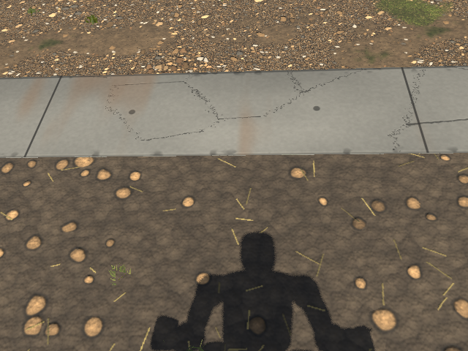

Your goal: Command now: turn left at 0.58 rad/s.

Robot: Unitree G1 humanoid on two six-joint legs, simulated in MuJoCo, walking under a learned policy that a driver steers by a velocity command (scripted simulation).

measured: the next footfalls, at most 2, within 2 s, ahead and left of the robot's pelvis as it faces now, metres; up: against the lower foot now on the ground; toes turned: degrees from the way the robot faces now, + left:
left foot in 0.20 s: +0.00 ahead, +0.12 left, +0.00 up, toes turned +9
right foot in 0.76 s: +0.08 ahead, -0.05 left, +0.00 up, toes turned +33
